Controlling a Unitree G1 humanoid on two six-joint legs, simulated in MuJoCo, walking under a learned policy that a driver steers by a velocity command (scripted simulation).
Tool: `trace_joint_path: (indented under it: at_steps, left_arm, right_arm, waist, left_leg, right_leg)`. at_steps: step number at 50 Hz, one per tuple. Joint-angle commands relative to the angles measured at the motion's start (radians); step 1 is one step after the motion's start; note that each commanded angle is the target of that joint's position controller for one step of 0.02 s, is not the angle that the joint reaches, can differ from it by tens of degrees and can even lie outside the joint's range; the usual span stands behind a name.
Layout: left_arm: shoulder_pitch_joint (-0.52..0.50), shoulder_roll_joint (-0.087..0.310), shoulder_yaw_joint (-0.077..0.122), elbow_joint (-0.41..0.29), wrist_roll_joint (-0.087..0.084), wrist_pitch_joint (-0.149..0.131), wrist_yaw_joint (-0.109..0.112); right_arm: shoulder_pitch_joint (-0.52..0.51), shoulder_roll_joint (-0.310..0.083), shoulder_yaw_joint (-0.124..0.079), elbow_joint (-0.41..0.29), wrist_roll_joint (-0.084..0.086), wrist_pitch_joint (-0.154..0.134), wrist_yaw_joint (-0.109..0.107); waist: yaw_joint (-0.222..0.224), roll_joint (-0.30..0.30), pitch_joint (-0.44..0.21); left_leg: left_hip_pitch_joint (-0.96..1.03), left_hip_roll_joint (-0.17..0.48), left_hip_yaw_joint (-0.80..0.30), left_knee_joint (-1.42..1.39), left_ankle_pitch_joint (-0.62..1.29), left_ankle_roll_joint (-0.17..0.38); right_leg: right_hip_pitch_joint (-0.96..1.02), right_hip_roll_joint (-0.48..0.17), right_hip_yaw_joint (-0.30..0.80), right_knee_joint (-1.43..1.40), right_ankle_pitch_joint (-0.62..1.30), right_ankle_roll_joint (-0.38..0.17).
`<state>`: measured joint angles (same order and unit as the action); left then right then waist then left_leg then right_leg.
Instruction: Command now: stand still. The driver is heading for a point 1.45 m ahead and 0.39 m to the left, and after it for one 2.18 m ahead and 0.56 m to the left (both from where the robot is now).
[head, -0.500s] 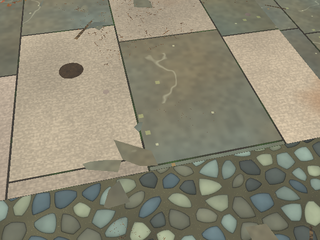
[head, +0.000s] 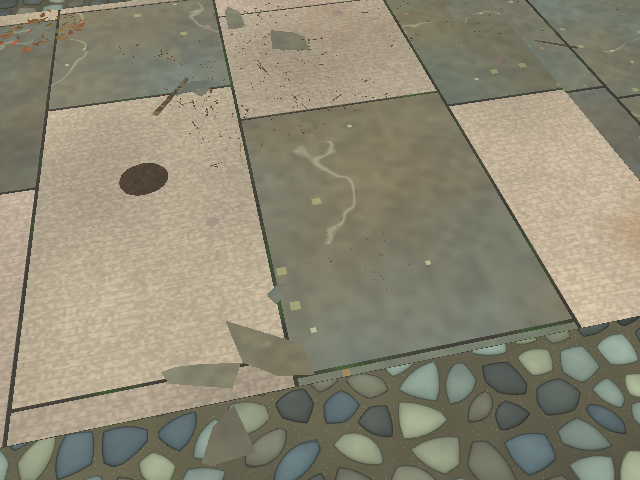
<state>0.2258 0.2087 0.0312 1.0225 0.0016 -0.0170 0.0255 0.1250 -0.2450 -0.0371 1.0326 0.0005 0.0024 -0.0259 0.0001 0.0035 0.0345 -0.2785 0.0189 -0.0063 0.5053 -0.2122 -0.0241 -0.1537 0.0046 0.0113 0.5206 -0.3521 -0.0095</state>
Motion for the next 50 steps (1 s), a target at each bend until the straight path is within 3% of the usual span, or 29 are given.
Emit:
trace_joint_path:
  at_steps: [1, 27, 50]
  left_arm:
    - [0.050, 0.120, 0.021, -0.013, -0.001, -0.004, 0.002]
    - [0.097, 0.090, 0.000, 0.051, 0.004, -0.001, 0.008]
    - [0.179, 0.059, -0.010, 0.063, 0.000, -0.004, 0.010]
  right_arm:
    - [-0.004, -0.099, -0.017, -0.023, 0.002, -0.002, -0.007]
    - [0.031, -0.081, -0.018, 0.062, 0.000, 0.010, -0.022]
    - [0.103, -0.053, -0.008, 0.083, 0.002, 0.009, -0.027]
  waist:
    - [0.003, -0.012, -0.058]
    - [-0.003, -0.008, 0.006]
    - [-0.003, -0.004, 0.022]
  left_leg:
    - [0.125, 0.023, -0.017, -0.017, 0.281, 0.042]
    - [0.122, 0.020, -0.021, -0.064, 0.168, 0.026]
    - [0.106, 0.016, -0.026, -0.066, 0.157, 0.030]
  right_leg:
    - [-0.060, -0.056, 0.042, -0.092, 0.380, -0.025]
    - [-0.097, -0.035, 0.019, -0.167, 0.172, -0.018]
    - [-0.111, -0.028, 0.004, -0.170, 0.151, -0.016]
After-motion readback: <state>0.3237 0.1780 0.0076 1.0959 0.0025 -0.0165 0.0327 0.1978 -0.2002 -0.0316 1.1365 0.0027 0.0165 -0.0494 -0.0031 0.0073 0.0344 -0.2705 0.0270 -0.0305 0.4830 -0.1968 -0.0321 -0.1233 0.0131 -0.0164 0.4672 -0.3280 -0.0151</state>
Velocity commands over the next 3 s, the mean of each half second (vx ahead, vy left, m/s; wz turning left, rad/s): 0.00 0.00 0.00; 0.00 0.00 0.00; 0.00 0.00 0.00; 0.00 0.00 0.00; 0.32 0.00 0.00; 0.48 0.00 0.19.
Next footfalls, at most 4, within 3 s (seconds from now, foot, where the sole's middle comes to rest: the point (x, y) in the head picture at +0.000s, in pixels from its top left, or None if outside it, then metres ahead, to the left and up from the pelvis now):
2.74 right None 0.50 -0.08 -0.77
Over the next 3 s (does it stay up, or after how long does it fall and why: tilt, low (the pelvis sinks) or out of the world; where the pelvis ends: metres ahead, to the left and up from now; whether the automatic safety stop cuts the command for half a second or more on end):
stays up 0.45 0.00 0.01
